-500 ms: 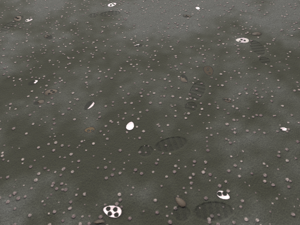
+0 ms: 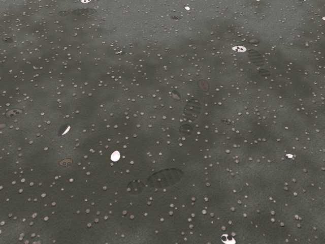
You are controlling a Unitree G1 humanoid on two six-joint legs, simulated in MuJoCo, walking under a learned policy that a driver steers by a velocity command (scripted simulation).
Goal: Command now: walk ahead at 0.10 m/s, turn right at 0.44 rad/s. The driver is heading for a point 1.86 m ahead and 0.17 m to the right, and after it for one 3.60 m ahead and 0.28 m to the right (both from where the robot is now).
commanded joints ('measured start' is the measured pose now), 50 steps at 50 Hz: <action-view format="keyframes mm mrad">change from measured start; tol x16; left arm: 1 91 28 11 -42 7 27 -12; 11 11 71 13 -128 2 15 -29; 13 46 291 65 -144 5 0 -10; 28 -57 82 -10 -131 12 -12 15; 50 25 188 18 -110 5 -27 59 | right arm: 1 -12 -123 -32 -50 -7 -7 -8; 50 7 -159 -89 -57 21 89 33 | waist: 1 21 168 -120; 10 -8 136 -123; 13 16 -339 -41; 16 -32 -86 -50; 31 -31 -67 -100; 35 15 245 -39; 48 -1 187 -132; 50 -11 -33 -132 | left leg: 1 10 268 -109 -155 302 153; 10 19 314 -67 -17 -7 82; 13 -332 -16 15 479 -514 -104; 15 -322 17 -149 653 -407 -100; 23 -270 -2 -166 562 -248 -105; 32 122 -35 -140 -4 -89 -38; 34 156 150 -407 -111 87 10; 47 129 118 -552 -43 248 111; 50 -129 -43 -431 171 -137 -25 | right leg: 1 66 -33 -4 -68 73 6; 11 325 6 -40 -606 139 -70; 13 331 -379 540 -846 472 -265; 18 342 -165 265 -772 551 -230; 32 276 -166 232 -720 403 -165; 40 80 67 57 -245 -74 -18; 48 308 100 18 -658 91 -5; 50 489 -159 269 -887 60 -63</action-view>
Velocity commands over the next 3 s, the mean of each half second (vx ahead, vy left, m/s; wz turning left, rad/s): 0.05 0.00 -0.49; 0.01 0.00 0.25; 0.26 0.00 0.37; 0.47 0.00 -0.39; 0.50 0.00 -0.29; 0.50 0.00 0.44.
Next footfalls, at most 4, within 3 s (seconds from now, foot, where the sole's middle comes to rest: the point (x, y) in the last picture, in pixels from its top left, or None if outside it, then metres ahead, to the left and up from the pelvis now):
0.24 right None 0.05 -0.12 -0.78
0.66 left None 0.07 0.07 -0.78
1.00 right None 0.01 -0.14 -0.78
1.48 left None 0.13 0.12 -0.78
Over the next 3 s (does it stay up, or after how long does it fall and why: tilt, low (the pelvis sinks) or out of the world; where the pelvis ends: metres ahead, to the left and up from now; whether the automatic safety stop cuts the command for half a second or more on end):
stays up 0.87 -0.07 0.00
